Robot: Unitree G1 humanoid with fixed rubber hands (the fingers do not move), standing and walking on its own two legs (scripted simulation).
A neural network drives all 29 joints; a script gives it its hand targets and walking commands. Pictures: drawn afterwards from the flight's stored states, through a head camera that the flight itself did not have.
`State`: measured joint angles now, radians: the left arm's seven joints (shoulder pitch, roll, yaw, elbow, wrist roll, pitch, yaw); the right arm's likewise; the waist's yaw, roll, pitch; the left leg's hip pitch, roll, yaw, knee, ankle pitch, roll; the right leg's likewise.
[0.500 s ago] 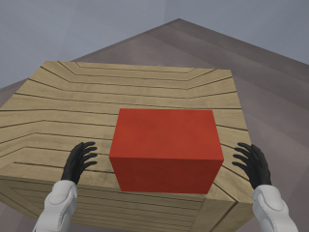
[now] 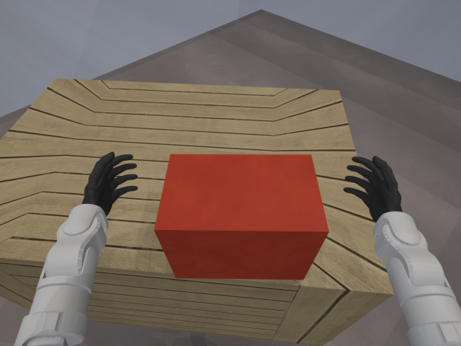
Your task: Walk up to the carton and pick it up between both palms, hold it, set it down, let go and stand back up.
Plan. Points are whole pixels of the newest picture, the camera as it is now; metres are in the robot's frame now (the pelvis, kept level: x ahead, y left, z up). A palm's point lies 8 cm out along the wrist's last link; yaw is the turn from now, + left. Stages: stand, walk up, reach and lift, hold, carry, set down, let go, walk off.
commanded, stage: reach and lift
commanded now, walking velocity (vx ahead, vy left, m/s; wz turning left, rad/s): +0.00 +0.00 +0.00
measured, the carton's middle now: (239, 219) +0.37 +0.00 -0.04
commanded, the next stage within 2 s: none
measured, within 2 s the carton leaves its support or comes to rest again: neither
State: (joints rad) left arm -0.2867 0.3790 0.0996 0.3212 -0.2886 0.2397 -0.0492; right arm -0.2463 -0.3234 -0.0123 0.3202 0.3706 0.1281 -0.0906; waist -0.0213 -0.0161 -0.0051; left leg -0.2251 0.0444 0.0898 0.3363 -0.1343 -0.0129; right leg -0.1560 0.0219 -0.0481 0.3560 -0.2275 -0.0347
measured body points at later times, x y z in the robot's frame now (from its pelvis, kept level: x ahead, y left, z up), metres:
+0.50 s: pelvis -0.01 +0.01 +0.00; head +0.02 +0.02 +0.45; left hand +0.42 +0.24 +0.14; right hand +0.39 -0.24 +0.13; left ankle +0.02 +0.13 -0.75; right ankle -0.03 -0.09 -0.75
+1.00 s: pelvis -0.02 +0.02 -0.01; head +0.05 +0.02 +0.43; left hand +0.40 +0.23 +0.02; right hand +0.39 -0.20 +0.02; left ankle +0.02 +0.13 -0.75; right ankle -0.03 -0.09 -0.75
